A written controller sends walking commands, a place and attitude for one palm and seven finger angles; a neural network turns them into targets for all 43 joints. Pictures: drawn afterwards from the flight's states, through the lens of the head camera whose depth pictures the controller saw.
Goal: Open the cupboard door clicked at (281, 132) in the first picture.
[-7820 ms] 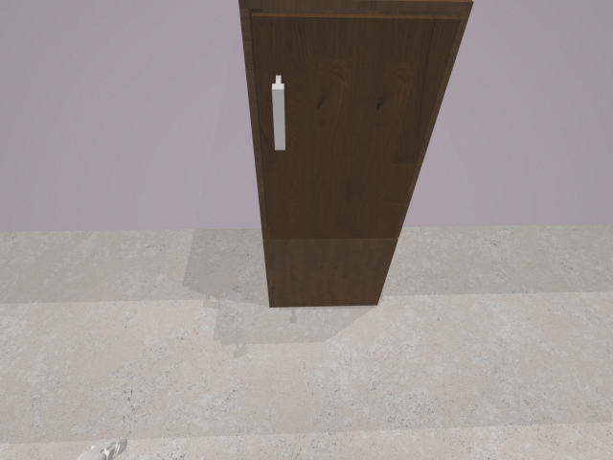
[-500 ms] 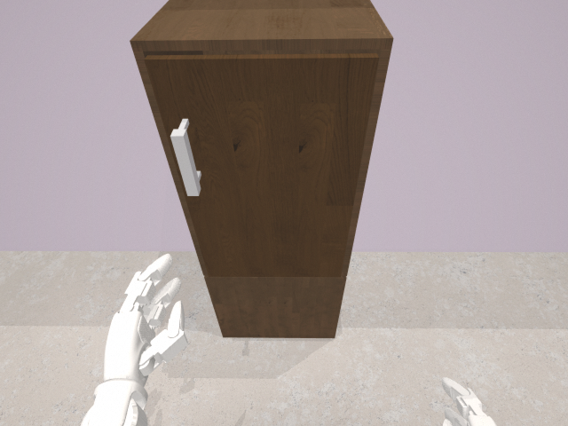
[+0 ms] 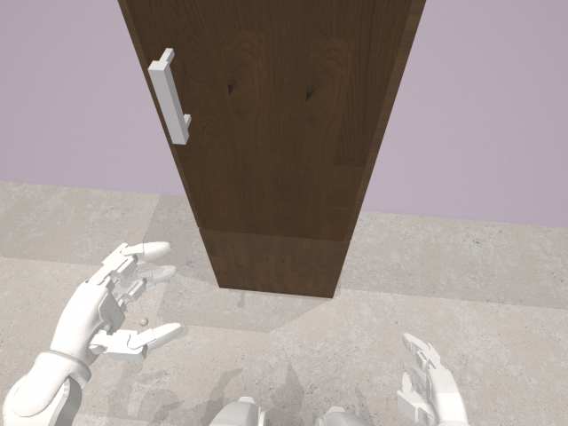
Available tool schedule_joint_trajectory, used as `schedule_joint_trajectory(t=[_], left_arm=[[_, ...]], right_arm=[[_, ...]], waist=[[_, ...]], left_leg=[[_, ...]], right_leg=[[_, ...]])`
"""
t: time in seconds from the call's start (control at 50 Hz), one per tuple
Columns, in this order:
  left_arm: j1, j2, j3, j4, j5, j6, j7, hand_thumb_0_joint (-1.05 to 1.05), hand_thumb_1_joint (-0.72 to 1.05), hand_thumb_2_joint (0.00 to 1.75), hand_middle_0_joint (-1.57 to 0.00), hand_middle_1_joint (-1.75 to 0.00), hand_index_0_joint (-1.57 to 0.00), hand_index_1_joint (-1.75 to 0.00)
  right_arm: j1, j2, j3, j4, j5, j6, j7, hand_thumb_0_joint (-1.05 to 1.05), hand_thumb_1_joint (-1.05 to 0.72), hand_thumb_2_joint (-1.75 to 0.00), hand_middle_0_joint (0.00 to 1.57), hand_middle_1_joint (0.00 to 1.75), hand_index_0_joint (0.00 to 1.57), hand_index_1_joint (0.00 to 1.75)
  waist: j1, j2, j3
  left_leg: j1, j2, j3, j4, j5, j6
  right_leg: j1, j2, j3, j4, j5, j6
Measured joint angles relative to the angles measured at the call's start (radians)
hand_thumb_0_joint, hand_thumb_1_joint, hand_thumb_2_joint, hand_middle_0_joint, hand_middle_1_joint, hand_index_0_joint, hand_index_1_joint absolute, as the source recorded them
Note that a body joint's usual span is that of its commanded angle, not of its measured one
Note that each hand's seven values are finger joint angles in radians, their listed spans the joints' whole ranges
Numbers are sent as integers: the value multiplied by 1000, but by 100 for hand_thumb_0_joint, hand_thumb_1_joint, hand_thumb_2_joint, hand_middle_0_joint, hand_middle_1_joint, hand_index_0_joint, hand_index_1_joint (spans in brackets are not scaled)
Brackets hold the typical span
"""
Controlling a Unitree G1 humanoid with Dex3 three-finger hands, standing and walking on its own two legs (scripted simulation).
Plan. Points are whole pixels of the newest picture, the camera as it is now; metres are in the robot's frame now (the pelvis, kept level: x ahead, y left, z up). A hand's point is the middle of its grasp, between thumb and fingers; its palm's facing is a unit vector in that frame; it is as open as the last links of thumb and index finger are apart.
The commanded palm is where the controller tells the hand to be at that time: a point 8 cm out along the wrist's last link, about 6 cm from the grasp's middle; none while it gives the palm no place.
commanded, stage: raise the hand with hooked fingers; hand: left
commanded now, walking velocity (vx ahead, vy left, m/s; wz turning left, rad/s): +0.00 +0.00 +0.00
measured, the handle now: (174, 98) +0.56 +0.21 +0.14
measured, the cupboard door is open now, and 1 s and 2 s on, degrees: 0 0 0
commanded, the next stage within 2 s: move the hooked fingers beside the handle in 1.32 s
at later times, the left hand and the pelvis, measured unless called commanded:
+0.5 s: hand (59, 250) +0.28 +0.27 +0.14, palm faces +0.04 -1.00 -0.07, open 13.5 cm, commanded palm +0.25 +0.32 +0.13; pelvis +0.02 +0.02 +0.03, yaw +0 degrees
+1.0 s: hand (26, 216) +0.31 +0.31 +0.15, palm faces -0.02 -1.00 -0.04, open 14.0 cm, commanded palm +0.27 +0.36 +0.16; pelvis +0.01 +0.04 +0.05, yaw +0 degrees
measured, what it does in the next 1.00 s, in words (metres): stands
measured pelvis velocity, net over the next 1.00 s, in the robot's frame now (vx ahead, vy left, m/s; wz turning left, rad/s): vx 0.01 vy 0.04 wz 0.00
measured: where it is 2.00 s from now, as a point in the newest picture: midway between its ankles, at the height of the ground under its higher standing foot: outside the picture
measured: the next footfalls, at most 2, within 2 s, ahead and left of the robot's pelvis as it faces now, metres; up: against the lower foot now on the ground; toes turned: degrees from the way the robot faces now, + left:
none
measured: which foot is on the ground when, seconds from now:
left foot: down 0.00-1.00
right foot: down 0.00-1.00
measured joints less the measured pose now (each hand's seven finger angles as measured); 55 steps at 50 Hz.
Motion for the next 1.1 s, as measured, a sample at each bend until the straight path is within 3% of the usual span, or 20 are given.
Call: schedule_joint_trajectory(t=[0.06, 0.12, 0.16, 0.22, 0.32, 0.48, 0.66, 0.8, 0.94, 1.0, 1.1], left_arm=[[46, -3, 73, -9, -44, 67, 59, 1, 12, 56, -26, -80, -26, -80], [93, -27, 140, -48, -68, 12, 126, 1, 5, 53, -26, -85, -27, -85], [96, -31, 162, -50, -60, -44, 137, 0, 0, 51, -27, -88, -27, -88], [64, -23, 154, -8, -49, -84, 99, 0, -7, 48, -27, -92, -27, -92], [-5, 2, 101, 76, -39, -32, 15, 0, -19, 43, -27, -100, -28, -100], [-122, 39, 166, 95, -60, -27, 50, -1, -37, 35, -29, -112, -30, -112], [-256, 85, 177, 239, -41, 143, -33, -1, -48, 31, -30, -119, -30, -118], [-341, 107, 225, 246, -38, 101, -38, -1, -50, 30, -30, -120, -30, -120], [-431, 166, 243, 386, -41, 189, -98, -1, -50, 30, -30, -120, -30, -120], [-402, 153, 231, 366, -31, 197, -100, -1, -50, 30, -30, -120, -30, -120], [-350, 109, 233, 290, -31, 135, -74, -1, -50, 30, -30, -120, -30, -120]], right_arm=[[58, 2, -12, 3, 0, 7, -5, 2, -90, -90, 21, 30, 21, 30], [106, -18, -43, 18, -2, -8, -6, 2, -90, -90, 20, 30, 20, 30], [123, -43, -60, 32, -4, -18, -3, 2, -90, -90, 20, 30, 20, 30], [121, -86, -74, 47, 1, -31, -3, 2, -90, -90, 20, 30, 20, 30], [86, -114, -80, 54, 11, -53, -26, 2, -90, -90, 20, 30, 20, 30], [49, -71, -47, 31, 10, -74, -30, 2, -90, -90, 20, 30, 20, 30], [37, -64, -7, 16, 16, -53, -38, 2, -90, -90, 20, 30, 20, 30], [53, -62, -2, 46, 9, -54, -45, 2, -90, -90, 20, 30, 20, 30], [70, -82, -6, 48, 22, -38, -48, 2, -90, -90, 20, 30, 20, 30], [77, -91, -16, 38, 17, -40, -40, 2, -90, -90, 20, 30, 20, 30], [86, -87, -24, 42, 4, -47, -31, 2, -90, -90, 20, 30, 20, 30]], waist=[[-27, -7, -8], [-29, -12, -16], [-26, -11, -18], [-18, -3, -8], [-12, -2, 12], [-4, -17, 11], [18, 5, 30], [24, -8, 52], [7, -4, 49], [2, -3, 51], [5, -16, 53]], left_leg=[[70, 6, 20, -73, 15, -1], [121, 6, 29, -126, 26, 0], [130, 1, 25, -141, 32, 3], [125, -6, 16, -141, 37, 10], [145, -11, 18, -161, 50, 20], [238, -18, 22, -227, 70, 27], [291, -33, 20, -286, 104, 43], [333, -38, 20, -328, 124, 46], [340, -46, 24, -357, 144, 53], [338, -46, 31, -363, 146, 55], [353, -43, 39, -374, 147, 52]], right_leg=[[58, 9, 26, -62, 19, 2], [105, 11, 39, -112, 33, 5], [117, 8, 36, -128, 37, 9], [118, 1, 27, -134, 40, 14], [141, -2, 30, -160, 56, 21], [235, -6, 39, -227, 79, 29], [291, -19, 40, -288, 111, 45], [335, -23, 42, -331, 133, 50], [338, -30, 46, -352, 148, 56], [333, -30, 54, -353, 151, 58], [343, -27, 63, -361, 154, 57]])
